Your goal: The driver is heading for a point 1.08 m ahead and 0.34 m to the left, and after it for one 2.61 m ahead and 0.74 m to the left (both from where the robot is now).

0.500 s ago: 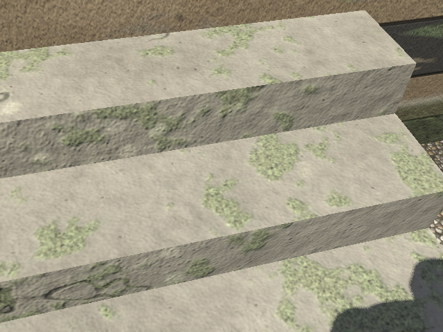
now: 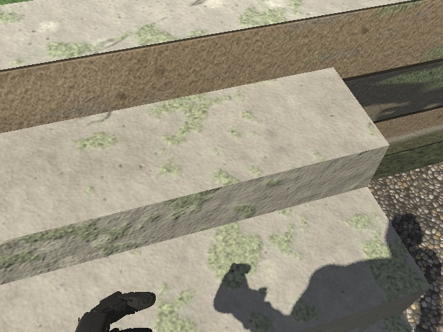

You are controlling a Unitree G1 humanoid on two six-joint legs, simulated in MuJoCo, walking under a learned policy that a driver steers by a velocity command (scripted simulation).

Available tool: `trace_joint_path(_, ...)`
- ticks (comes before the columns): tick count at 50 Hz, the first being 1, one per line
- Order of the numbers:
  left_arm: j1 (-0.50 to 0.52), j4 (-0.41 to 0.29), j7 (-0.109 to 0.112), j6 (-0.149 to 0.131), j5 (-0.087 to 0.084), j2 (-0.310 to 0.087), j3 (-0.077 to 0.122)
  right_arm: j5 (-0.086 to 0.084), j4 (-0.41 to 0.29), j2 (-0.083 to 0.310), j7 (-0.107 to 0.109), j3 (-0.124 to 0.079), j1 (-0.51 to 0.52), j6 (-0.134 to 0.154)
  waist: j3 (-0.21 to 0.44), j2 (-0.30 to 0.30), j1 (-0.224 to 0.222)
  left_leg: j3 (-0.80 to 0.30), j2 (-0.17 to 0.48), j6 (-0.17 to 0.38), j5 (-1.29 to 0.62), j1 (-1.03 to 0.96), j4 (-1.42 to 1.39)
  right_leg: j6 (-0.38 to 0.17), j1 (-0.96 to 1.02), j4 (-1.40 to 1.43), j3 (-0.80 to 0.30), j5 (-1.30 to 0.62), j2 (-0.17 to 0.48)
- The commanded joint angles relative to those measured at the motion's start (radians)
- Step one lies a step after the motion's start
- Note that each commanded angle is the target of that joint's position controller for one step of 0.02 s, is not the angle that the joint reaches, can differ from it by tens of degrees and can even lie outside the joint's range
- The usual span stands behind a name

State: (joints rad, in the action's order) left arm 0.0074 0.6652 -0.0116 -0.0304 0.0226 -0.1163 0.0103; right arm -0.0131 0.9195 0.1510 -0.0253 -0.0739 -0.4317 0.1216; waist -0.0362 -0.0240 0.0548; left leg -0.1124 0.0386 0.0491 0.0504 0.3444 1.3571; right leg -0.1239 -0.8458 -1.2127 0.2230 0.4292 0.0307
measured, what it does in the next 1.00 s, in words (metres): climbs, turning left: left foot 0.18 m higher, then right foot 0.18 m higher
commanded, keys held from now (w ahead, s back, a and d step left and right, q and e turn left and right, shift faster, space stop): w+q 0.94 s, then w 0.06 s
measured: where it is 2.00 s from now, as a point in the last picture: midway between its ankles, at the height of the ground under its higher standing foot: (22, 64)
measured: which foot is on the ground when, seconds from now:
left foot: up 0.00-0.46, down 0.48-1.00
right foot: down 0.00-0.48, up 0.50-0.96, down 0.98-1.00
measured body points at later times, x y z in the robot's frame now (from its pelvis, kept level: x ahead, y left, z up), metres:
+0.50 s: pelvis +0.27 +0.03 +0.14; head +0.31 +0.01 +0.59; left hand +0.13 +0.23 +0.02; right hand +0.55 -0.06 +0.06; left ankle +0.37 +0.10 -0.45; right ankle +0.13 -0.08 -0.59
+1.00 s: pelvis +0.56 +0.10 +0.33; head +0.59 +0.13 +0.78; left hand +0.77 +0.33 +0.30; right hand +0.62 -0.14 +0.20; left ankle +0.39 +0.10 -0.40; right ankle +0.72 +0.07 -0.28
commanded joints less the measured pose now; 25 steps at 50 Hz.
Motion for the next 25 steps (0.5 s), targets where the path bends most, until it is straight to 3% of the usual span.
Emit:
trace_joint_path(1, -0.176, 0.112, 0.001, -0.041, -0.004, -0.100, 0.066, 0.055, -0.201, -0.008, 0.023, -0.001, 0.107, 0.006, 0.156, 0.010, -0.055, 0.011, -0.013, 0.043, -0.084, 0.451, 0.586, -0.094, 0.456, 0.757, -0.732, 0.186, 0.294)
trace_joint_path(2, -0.206, 0.174, -0.004, -0.052, 0.007, -0.034, 0.044, 0.054, -0.211, -0.041, 0.028, 0.011, 0.098, -0.014, 0.097, 0.044, -0.009, 0.003, -0.016, 0.066, -0.051, 0.510, 0.661, -0.076, 0.403, 0.761, -0.638, 0.162, 0.269)
trace_joint_path(3, -0.234, 0.223, -0.005, -0.065, 0.020, 0.009, 0.030, 0.043, -0.215, -0.068, 0.032, 0.027, 0.102, -0.034, 0.052, 0.042, 0.013, -0.015, -0.031, 0.084, -0.007, 0.566, 0.702, -0.058, 0.368, 0.774, -0.562, 0.149, 0.263)
trace_joint_path(4, -0.287, 0.256, -0.004, -0.078, 0.017, 0.005, 0.032, 0.043, -0.235, -0.111, 0.033, 0.049, 0.115, -0.041, 0.031, 0.039, 0.019, -0.032, -0.028, 0.099, -0.013, 0.645, 0.719, -0.031, 0.399, 0.802, -0.485, 0.031, 0.253)
trace_joint_path(5, -0.315, 0.283, -0.005, -0.093, 0.016, 0.019, 0.027, 0.032, -0.237, -0.119, 0.037, 0.055, 0.126, -0.052, 0.012, 0.033, 0.026, -0.051, -0.041, 0.102, 0.006, 0.698, 0.728, -0.018, 0.410, 0.820, -0.419, -0.043, 0.250)
trace_joint_path(8, -0.304, 0.278, -0.009, -0.124, 0.017, -0.007, 0.016, 0.025, -0.238, -0.071, 0.041, 0.047, 0.199, -0.081, -0.011, -0.022, 0.027, -0.017, -0.081, 0.077, -0.060, 0.728, 0.640, 0.026, 0.374, 0.881, -0.229, -0.248, 0.255)
trace_joint_path(9, -0.376, 0.307, -0.015, -0.140, 0.025, -0.045, 0.023, 0.023, -0.238, -0.085, 0.051, 0.047, 0.243, -0.093, 0.009, 0.032, 0.000, 0.034, -0.117, 0.078, -0.023, 0.832, 0.842, 0.012, 0.449, 0.903, -0.237, -0.312, 0.273)
trace_joint_path(10, -0.409, 0.320, -0.015, -0.147, 0.016, -0.080, 0.027, 0.029, -0.267, -0.098, 0.058, 0.056, 0.290, -0.099, 0.002, 0.024, 0.003, 0.028, -0.105, 0.084, 0.019, 0.916, 0.893, 0.020, 0.504, 0.929, -0.218, -0.281, 0.276)
trace_joint_path(11, -0.449, 0.343, -0.023, -0.154, 0.016, -0.106, 0.034, 0.033, -0.297, -0.120, 0.066, 0.066, 0.365, -0.103, 0.000, 0.059, -0.014, 0.045, -0.115, 0.105, 0.098, 1.047, 1.050, 0.016, 0.600, 0.955, -0.231, -0.275, 0.290)
trace_joint_path(12, -0.475, 0.353, -0.025, -0.157, 0.012, -0.115, 0.034, 0.035, -0.319, -0.115, 0.070, 0.069, 0.404, -0.105, -0.010, 0.039, -0.013, 0.031, -0.102, 0.115, 0.135, 1.105, 1.056, 0.027, 0.651, 0.966, -0.205, -0.217, 0.284)
trace_joint_path(14, -0.508, 0.355, -0.016, -0.148, 0.016, -0.110, 0.026, 0.034, -0.377, -0.080, 0.069, 0.071, 0.530, -0.107, -0.054, 0.036, -0.042, 0.054, -0.088, 0.119, 0.203, 1.140, 0.925, 0.045, 0.693, 1.008, -0.144, -0.211, 0.253)
trace_joint_path(15, -0.517, 0.359, -0.004, -0.143, 0.007, -0.097, 0.023, 0.032, -0.403, -0.081, 0.064, 0.077, 0.558, -0.112, -0.065, 0.029, -0.023, 0.067, -0.065, 0.118, 0.190, 1.100, 0.805, 0.066, 0.671, 1.032, -0.106, -0.224, 0.230)
trace_joint_path(17, -0.576, 0.372, 0.023, -0.134, 0.004, -0.102, 0.024, 0.037, -0.427, -0.072, 0.051, 0.083, 0.619, -0.130, -0.051, 0.061, -0.051, 0.185, -0.046, 0.097, 0.160, 1.005, 0.579, 0.061, 0.660, 1.075, -0.055, -0.231, 0.182)
trace_joint_path(18, -0.620, 0.380, 0.045, -0.131, -0.007, -0.150, 0.034, 0.018, -0.438, -0.064, 0.036, 0.089, 0.633, -0.141, -0.022, 0.126, -0.070, 0.276, -0.011, 0.102, 0.256, 0.958, 0.470, 0.010, 0.725, 1.194, -0.043, -0.349, 0.221)
trace_joint_path(19, -0.629, 0.388, 0.063, -0.121, -0.007, -0.168, 0.041, 0.021, -0.450, -0.096, 0.029, 0.103, 0.662, -0.148, 0.001, 0.149, -0.081, 0.302, 0.019, 0.112, 0.331, 0.884, 0.353, -0.015, 0.800, 1.237, -0.010, -0.471, 0.212)
trace_joint_path(20, -0.622, 0.391, 0.080, -0.109, -0.028, -0.170, 0.036, 0.019, -0.449, -0.121, 0.028, 0.117, 0.683, -0.146, 0.024, 0.128, -0.076, 0.319, 0.014, 0.131, 0.406, 0.806, 0.211, -0.015, 0.884, 1.212, 0.039, -0.758, 0.215)
trace_joint_path(21, -0.565, 0.347, 0.083, -0.099, -0.048, -0.140, 0.024, 0.000, -0.377, -0.105, 0.028, 0.113, 0.563, -0.148, 0.085, 0.098, -0.032, 0.442, -0.072, 0.145, 0.447, 0.543, 0.063, -0.020, 0.829, 1.091, 0.125, -1.334, 0.188)
trace_joint_path(22, -0.591, 0.325, 0.088, -0.096, -0.050, -0.213, 0.036, -0.015, -0.359, -0.060, 0.045, 0.099, 0.478, -0.151, 0.154, 0.194, -0.007, 0.493, -0.144, 0.151, 0.505, 0.375, -0.007, -0.033, 0.840, 0.952, 0.099, -1.914, 0.242)
trace_joint_path(23, -0.571, 0.295, 0.082, -0.090, -0.059, -0.261, 0.048, -0.001, -0.313, -0.027, 0.047, 0.080, 0.309, -0.149, 0.257, 0.274, 0.049, 0.443, -0.184, 0.172, 0.528, 0.254, -0.104, -0.037, 0.937, 0.742, 0.073, -2.106, 0.288)
trace_joint_path(24, -0.526, 0.256, 0.055, -0.086, -0.073, -0.304, 0.060, 0.018, -0.283, 0.029, 0.045, 0.058, 0.183, -0.134, 0.348, 0.316, 0.086, 0.355, -0.215, 0.195, 0.535, 0.105, -0.254, -0.038, 0.952, 0.512, 0.061, -2.057, 0.301)
trace_joint_path(25, -0.476, 0.186, 0.034, -0.098, -0.048, -0.313, 0.070, 0.020, -0.275, 0.106, 0.040, 0.024, 0.128, -0.124, 0.381, 0.281, 0.113, 0.066, -0.164, 0.228, 0.596, -0.084, -0.405, -0.007, 0.705, 0.228, 0.031, -1.659, 0.257)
